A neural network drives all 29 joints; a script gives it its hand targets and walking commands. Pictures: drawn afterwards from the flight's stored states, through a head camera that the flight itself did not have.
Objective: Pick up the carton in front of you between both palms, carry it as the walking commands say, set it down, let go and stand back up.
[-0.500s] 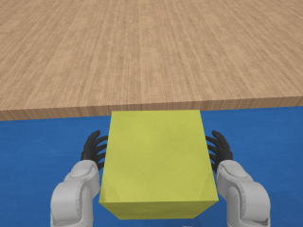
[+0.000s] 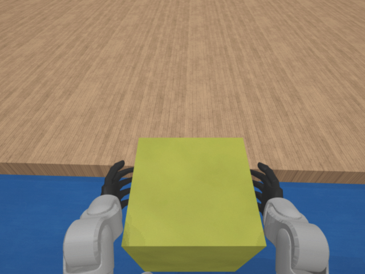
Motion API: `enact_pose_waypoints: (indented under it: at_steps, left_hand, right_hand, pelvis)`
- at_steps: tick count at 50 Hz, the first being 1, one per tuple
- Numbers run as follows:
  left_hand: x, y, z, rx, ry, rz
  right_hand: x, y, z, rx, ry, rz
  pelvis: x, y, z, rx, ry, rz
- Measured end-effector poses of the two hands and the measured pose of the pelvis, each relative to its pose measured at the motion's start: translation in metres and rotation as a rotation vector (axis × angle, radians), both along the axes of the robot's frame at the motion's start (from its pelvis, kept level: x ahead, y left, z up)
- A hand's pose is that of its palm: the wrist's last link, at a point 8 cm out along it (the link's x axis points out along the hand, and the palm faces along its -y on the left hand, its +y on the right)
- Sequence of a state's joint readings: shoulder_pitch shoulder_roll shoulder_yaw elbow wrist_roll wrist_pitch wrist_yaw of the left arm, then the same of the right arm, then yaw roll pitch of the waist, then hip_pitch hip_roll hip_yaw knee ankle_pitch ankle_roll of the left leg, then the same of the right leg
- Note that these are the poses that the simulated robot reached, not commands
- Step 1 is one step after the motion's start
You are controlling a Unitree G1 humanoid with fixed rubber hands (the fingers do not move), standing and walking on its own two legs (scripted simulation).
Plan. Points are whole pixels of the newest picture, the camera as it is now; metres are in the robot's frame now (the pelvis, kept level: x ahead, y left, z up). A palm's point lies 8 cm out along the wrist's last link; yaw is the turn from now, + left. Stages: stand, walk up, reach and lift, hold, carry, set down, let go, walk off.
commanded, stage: carry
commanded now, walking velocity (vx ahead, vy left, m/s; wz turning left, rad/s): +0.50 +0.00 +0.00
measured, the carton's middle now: (190, 209) +0.24 +0.00 +0.03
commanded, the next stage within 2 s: none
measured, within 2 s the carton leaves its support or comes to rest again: neither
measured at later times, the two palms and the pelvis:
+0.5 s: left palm (140, 94) +0.55 +0.15 +0.11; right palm (244, 96) +0.55 -0.15 +0.11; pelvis +0.31 +0.00 -0.01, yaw -1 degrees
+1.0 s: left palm (147, 57) +0.76 +0.15 +0.12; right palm (232, 56) +0.77 -0.15 +0.13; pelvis +0.41 +0.00 +0.00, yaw +0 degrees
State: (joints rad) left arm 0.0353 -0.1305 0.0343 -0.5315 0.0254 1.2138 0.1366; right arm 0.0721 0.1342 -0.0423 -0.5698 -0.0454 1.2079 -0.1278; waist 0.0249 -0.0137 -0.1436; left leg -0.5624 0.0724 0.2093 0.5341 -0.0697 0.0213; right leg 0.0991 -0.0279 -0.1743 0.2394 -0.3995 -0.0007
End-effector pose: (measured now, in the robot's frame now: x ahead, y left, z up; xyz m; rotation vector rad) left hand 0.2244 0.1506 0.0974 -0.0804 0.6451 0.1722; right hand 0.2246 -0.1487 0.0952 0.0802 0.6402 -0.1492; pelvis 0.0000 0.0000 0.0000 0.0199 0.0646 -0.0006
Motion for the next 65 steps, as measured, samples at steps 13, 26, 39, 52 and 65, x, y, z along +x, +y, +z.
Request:
enact_pose_waypoints:
  at_steps: [13,26,39,52,65]
  left_hand:
    - [0.179,0.011,-0.015,-0.017,0.081,-0.112]
    - [0.346,-0.007,0.016,0.014,-0.124,-0.017]
    - [0.486,-0.011,0.04,-0.013,-0.118,0.006]
    - [0.54,0.004,0.018,-0.044,-0.006,0.046]
    - [0.536,0.022,-0.004,-0.072,-0.091,0.051]
  right_hand:
    - [0.148,0.012,-0.005,-0.028,0.084,-0.11]
    - [0.341,-0.008,0.015,-0.001,-0.124,-0.018]
    - [0.486,-0.013,0.041,0.023,-0.117,-0.02]
    - [0.545,0.003,0.022,0.036,-0.007,-0.026]
    - [0.54,0.021,0.003,0.046,-0.092,-0.039]
  pelvis:
    - [0.161,0.032,0.017,-0.046,0.011,-0.057]
    - [0.318,-0.003,-0.01,-0.03,-0.035,-0.019]
    - [0.381,-0.01,-0.004,-0.031,0.005,0.001]
    - [0.412,-0.002,-0.001,-0.031,0.031,0.011]
    - [0.437,0.013,-0.019,-0.036,0.019,0.017]
